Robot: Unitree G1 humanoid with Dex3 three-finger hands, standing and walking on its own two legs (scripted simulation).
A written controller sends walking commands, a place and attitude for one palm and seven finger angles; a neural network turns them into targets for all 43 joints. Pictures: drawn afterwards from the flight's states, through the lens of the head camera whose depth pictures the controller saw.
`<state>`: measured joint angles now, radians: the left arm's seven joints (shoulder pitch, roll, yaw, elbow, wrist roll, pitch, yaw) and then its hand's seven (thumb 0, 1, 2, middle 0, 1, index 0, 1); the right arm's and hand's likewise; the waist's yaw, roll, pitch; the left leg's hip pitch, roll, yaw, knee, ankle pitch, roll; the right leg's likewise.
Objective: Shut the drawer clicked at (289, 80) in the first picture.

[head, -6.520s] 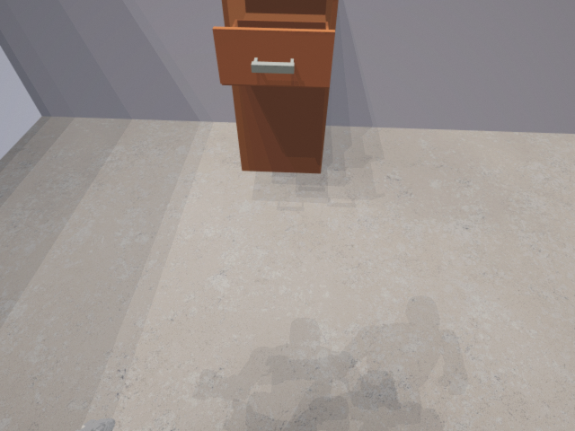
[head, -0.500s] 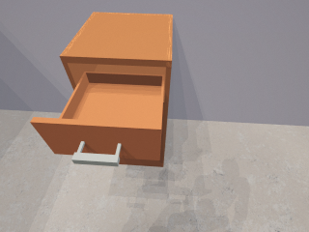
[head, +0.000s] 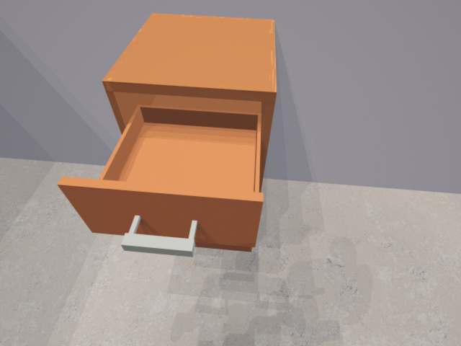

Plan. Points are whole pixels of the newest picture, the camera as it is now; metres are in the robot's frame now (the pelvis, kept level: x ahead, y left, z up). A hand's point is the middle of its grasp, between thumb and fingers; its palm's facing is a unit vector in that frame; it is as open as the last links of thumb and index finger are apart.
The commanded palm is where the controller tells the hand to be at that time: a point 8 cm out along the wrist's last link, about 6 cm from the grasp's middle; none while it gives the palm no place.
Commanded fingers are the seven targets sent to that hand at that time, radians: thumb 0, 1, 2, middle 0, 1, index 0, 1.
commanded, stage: look again from close up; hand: left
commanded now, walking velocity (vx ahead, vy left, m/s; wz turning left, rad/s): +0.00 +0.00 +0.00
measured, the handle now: (162, 234) +0.32 +0.16 -0.02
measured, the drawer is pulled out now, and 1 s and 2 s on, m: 0.30 0.30 0.30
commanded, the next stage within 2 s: raise the hand and make a fist in 0.02 s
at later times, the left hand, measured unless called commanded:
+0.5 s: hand (129, 341) +0.14 +0.17 -0.04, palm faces -0.04 -1.00 -0.02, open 6.2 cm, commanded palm +0.10 +0.24 -0.03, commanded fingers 0.00 0.90 0.90 -0.60 -0.73 -0.60 -0.73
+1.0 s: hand (127, 323) +0.15 +0.17 +0.01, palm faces +0.01 -1.00 -0.04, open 3.7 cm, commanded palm +0.10 +0.22 +0.02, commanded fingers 0.00 0.90 0.90 -1.10 -1.27 -1.10 -1.27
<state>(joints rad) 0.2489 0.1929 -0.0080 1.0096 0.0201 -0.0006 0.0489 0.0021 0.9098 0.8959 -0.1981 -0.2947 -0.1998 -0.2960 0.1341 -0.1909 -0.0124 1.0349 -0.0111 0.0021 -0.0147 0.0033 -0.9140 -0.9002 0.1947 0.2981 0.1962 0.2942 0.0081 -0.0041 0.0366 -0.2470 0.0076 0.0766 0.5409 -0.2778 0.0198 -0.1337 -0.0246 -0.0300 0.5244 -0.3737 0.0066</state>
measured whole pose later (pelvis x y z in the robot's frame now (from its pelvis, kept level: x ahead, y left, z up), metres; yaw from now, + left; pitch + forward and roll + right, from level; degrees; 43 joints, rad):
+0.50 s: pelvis -0.05 -0.01 -0.07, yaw +2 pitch +10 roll +0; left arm 0.43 0.21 0.15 0.15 -0.28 -0.50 -0.36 0.01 0.91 0.90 -0.41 -0.53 -0.41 -0.53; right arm 0.19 -0.26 -0.05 0.55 0.05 -0.25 -0.02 0.01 -0.91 -0.90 0.20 0.30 0.20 0.29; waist -0.02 -0.01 -0.14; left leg -0.81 0.02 0.04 1.05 -0.42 0.01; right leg -0.76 0.01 -0.08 1.07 -0.49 -0.06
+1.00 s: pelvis -0.01 +0.00 -0.05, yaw +3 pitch +11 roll -1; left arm 0.64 0.19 0.10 -0.19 -0.25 -0.35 -0.25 0.02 0.90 0.90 -0.90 -1.06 -0.91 -1.06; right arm 0.26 -0.21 -0.01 0.54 0.05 -0.21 -0.02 0.01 -0.91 -0.90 0.20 0.30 0.20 0.30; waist -0.02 0.04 -0.13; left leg -0.72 0.02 0.01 0.98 -0.44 0.02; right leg -0.64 0.02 -0.10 0.95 -0.50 -0.05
